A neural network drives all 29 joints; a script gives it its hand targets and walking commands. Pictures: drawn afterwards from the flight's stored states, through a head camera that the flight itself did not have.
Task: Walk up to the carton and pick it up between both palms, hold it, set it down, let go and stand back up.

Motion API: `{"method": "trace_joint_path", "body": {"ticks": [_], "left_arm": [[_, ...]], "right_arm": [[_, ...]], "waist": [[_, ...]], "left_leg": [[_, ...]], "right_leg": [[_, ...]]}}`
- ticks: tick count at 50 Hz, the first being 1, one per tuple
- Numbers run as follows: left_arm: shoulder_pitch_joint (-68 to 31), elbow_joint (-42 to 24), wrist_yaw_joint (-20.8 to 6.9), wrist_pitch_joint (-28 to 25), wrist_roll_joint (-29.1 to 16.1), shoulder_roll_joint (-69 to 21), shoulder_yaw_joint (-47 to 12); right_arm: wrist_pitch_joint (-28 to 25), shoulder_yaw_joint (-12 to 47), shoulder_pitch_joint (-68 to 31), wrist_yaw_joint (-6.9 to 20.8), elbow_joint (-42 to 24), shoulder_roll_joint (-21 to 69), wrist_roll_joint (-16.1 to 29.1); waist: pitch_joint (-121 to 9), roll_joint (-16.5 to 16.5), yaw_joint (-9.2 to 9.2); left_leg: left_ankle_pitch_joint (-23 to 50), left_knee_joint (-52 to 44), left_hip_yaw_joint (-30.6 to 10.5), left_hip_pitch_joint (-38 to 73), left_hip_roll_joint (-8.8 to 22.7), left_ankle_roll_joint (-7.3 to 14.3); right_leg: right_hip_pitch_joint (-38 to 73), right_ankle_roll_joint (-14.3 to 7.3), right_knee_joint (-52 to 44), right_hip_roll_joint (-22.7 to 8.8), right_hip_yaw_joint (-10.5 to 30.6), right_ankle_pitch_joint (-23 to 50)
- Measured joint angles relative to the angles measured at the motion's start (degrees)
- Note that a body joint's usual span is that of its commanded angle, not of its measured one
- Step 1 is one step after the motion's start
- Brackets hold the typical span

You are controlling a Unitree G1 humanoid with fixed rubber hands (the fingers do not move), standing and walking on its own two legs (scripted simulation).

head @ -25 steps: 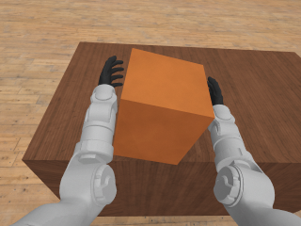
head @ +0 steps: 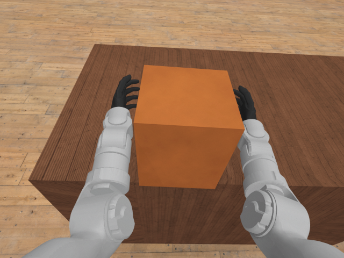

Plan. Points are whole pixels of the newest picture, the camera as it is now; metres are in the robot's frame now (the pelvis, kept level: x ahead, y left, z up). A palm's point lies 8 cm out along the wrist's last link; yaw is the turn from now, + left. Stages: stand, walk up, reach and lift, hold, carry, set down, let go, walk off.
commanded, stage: set down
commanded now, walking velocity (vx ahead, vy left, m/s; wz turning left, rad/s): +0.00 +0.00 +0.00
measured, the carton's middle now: (181, 130) +0.41 -0.01 +0.06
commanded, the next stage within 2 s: none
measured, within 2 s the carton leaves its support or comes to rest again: rests again in 0.02 s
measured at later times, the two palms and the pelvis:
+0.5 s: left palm (121, 110) +0.40 +0.14 +0.13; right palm (245, 120) +0.41 -0.16 +0.12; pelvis +0.00 +0.00 +0.00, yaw +0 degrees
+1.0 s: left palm (121, 111) +0.40 +0.14 +0.12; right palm (245, 120) +0.41 -0.16 +0.11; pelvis +0.01 +0.01 +0.00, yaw +0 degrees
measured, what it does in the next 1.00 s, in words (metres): stands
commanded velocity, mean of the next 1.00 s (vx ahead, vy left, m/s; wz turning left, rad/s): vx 0.00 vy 0.00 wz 0.00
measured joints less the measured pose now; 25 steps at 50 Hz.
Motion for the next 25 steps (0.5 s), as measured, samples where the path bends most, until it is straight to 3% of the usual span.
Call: {"method": "trace_joint_path", "body": {"ticks": [7,25], "left_arm": [[1.82,-1.06,0.54,-1.64,-0.61,-0.62,-0.60],[2.59,-3.21,-0.55,-1.67,0.87,-1.57,0.77]], "right_arm": [[-2.65,-0.57,1.05,0.55,0.03,0.33,-0.10],[-3.10,-1.93,1.37,1.51,-1.73,1.39,-2.10]], "waist": [[-0.30,-0.09,-0.23],[1.02,0.12,-0.60]], "left_leg": [[-0.61,0.89,-0.33,-0.75,0.07,-0.11],[-0.53,0.28,-0.17,0.72,-0.21,0.10]], "right_leg": [[-0.29,-0.04,0.12,0.06,-0.35,-0.29],[0.80,0.10,0.30,-0.23,-0.26,-0.63]]}}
